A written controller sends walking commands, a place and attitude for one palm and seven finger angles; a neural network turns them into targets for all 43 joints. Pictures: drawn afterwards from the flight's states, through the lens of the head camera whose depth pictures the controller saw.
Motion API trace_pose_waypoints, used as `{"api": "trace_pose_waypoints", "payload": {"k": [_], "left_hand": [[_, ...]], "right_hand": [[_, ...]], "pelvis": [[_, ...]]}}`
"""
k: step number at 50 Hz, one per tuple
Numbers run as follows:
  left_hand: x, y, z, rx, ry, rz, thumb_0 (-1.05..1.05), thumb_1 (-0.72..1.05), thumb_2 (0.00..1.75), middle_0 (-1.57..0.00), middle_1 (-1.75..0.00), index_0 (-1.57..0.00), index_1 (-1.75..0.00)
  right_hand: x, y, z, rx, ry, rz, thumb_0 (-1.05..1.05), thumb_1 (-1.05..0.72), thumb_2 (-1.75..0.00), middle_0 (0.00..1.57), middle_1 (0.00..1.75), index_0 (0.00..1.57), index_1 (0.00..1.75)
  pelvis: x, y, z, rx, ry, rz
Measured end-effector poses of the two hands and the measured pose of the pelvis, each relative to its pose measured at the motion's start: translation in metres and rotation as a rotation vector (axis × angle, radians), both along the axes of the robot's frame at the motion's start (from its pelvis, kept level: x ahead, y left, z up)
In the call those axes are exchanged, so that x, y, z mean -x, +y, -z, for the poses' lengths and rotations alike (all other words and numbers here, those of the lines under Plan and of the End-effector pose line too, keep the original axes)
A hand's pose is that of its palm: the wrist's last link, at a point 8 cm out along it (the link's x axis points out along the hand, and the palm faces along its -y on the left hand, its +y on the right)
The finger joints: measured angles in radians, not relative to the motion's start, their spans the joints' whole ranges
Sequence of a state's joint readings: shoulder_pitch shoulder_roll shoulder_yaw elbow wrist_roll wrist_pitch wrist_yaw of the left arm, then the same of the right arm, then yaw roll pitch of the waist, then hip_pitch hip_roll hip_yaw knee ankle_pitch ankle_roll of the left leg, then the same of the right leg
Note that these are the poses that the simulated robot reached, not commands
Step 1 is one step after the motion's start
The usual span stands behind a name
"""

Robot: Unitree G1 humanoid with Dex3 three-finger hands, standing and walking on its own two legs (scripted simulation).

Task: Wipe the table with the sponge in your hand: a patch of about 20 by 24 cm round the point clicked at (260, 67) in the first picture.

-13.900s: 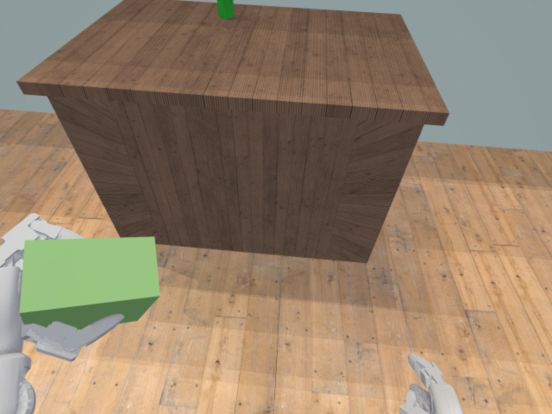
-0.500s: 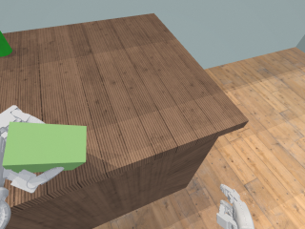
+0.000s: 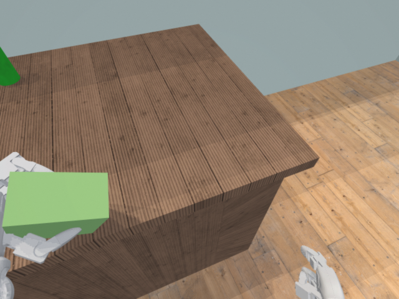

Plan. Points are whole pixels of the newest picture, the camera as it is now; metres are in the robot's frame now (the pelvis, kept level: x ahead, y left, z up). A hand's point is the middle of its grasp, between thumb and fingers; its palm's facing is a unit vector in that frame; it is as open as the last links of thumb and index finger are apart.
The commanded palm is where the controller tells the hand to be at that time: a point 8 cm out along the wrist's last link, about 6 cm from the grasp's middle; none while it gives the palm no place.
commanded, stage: come to a stop and stand still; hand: left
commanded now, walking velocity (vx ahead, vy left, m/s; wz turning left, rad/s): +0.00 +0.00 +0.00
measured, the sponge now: (72, 207) +0.22 +0.21 +0.14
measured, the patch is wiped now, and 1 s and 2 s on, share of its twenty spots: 0.00 0.00 0.00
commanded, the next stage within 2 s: look again from close up in 0.76 s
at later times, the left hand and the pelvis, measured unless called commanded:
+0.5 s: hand out of the picture +0.23 +0.33 +0.16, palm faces +0.41 -0.83 -0.39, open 10.4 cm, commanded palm +0.15 +0.34 +0.18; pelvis -0.01 +0.07 +0.00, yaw -1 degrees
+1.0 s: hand out of the picture +0.22 +0.32 +0.16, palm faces +0.38 -0.85 -0.36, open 10.4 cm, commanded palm +0.16 +0.35 +0.18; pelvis -0.01 +0.08 +0.00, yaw -2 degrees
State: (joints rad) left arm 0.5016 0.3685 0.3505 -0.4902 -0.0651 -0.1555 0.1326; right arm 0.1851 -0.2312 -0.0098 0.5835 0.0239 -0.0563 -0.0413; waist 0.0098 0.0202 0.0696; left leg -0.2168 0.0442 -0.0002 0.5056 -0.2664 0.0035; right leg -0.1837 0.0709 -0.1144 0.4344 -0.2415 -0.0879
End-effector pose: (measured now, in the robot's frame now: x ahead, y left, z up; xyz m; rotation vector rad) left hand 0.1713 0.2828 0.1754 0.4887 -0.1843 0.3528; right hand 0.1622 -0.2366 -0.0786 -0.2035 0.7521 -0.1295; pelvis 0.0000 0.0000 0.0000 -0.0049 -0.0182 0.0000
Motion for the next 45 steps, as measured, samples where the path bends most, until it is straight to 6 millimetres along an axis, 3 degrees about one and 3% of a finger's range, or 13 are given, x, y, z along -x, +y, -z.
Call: {"api": "trace_pose_waypoints", "payload": {"k": [5,8,16,26,31,38,45], "left_hand": [[-0.011,0.04,-0.033,-0.151,-0.134,-0.018,-0.02,-0.53,1.01,-0.7,-1.32,-0.74,-1.32],[-0.014,0.06,-0.037,-0.146,-0.169,-0.062,-0.02,-0.53,1.01,-0.7,-1.32,-0.74,-1.32],[-0.002,0.039,0.022,0.077,-0.02,0.062,-0.02,-0.53,1.01,-0.7,-1.32,-0.73,-1.32],[-0.016,0.084,0.0,-0.011,-0.103,0.007,-0.02,-0.53,1.01,-0.7,-1.32,-0.73,-1.32],[-0.013,0.081,0.0,-0.009,-0.087,0.039,-0.02,-0.53,1.01,-0.7,-1.32,-0.73,-1.32],[-0.01,0.083,0.015,0.035,-0.036,0.038,-0.02,-0.53,1.01,-0.7,-1.32,-0.73,-1.32],[-0.012,0.085,0.009,0.042,-0.067,0.009,-0.02,-0.53,1.01,-0.7,-1.32,-0.73,-1.32]], "right_hand": [[0.004,0.031,0.002,0.0,-0.008,-0.112,0.01,-0.91,-0.89,0.2,0.3,0.2,0.3],[0.009,0.042,0.002,-0.027,-0.031,-0.129,0.01,-0.9,-0.89,0.2,0.3,0.2,0.3],[0.028,0.057,-0.006,0.005,-0.034,-0.074,0.01,-0.9,-0.89,0.21,0.3,0.2,0.3],[0.02,0.073,-0.014,0.045,-0.025,-0.059,0.01,-0.9,-0.89,0.21,0.3,0.2,0.3],[0.009,0.084,-0.015,0.029,-0.046,-0.057,0.01,-0.9,-0.89,0.21,0.3,0.2,0.3],[-0.001,0.097,-0.016,0.021,-0.047,-0.075,0.01,-0.9,-0.89,0.21,0.3,0.2,0.3],[-0.003,0.1,-0.016,0.014,-0.049,-0.09,0.01,-0.9,-0.89,0.21,0.3,0.2,0.3]], "pelvis": [[0.012,0.006,0.002,0.0,0.007,0.001],[0.015,0.015,0.003,-0.001,0.021,0.021],[0.012,0.047,0.001,-0.001,0.01,0.045],[0.011,0.068,-0.001,0.012,0.02,0.027],[0.008,0.077,0.0,0.014,0.022,0.034],[0.006,0.08,0.0,0.014,0.014,0.036],[0.007,0.078,-0.001,0.02,0.01,0.032]]}}
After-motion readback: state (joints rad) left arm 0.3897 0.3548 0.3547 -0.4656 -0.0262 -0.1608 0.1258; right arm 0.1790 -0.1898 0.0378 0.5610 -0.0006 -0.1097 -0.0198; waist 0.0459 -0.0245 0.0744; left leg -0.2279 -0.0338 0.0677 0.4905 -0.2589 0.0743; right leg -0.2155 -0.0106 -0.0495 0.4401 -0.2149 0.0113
